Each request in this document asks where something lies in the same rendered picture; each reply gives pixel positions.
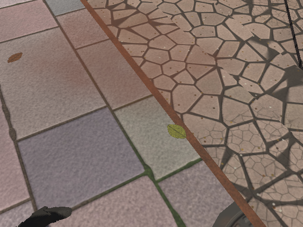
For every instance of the left robot hand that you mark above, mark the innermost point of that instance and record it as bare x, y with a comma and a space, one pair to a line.
45, 216

